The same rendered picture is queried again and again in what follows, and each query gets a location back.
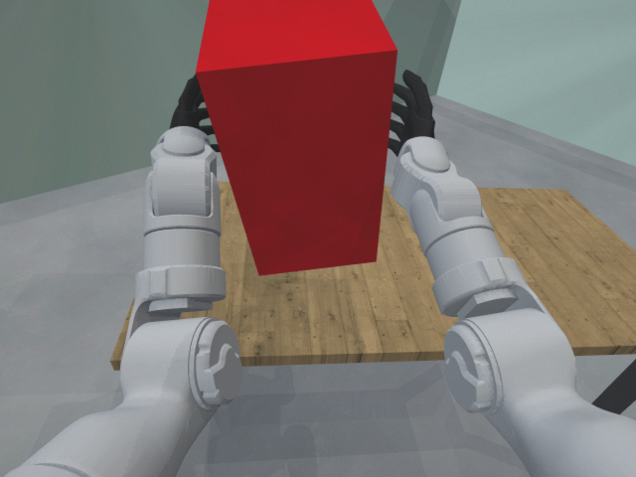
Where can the robot left upper arm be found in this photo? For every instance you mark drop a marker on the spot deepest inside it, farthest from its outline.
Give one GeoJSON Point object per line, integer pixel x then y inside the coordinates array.
{"type": "Point", "coordinates": [174, 375]}

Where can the table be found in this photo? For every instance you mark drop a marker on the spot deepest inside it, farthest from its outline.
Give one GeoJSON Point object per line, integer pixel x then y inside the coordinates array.
{"type": "Point", "coordinates": [386, 311]}

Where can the right robot hand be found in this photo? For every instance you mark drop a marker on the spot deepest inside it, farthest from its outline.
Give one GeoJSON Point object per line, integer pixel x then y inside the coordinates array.
{"type": "Point", "coordinates": [417, 116]}

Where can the left robot hand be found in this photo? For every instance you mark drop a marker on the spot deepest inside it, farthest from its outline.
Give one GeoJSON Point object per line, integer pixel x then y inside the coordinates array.
{"type": "Point", "coordinates": [187, 112]}

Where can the robot right upper arm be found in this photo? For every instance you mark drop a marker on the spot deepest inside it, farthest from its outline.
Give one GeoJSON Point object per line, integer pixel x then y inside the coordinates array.
{"type": "Point", "coordinates": [516, 369]}

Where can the robot right forearm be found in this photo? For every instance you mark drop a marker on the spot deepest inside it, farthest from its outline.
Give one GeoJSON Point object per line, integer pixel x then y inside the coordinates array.
{"type": "Point", "coordinates": [472, 275]}

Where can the robot left forearm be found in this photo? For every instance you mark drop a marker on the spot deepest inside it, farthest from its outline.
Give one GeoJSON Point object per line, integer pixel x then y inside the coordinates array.
{"type": "Point", "coordinates": [181, 260]}

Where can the carton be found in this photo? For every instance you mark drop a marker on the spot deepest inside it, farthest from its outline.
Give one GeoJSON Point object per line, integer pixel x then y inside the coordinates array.
{"type": "Point", "coordinates": [300, 95]}

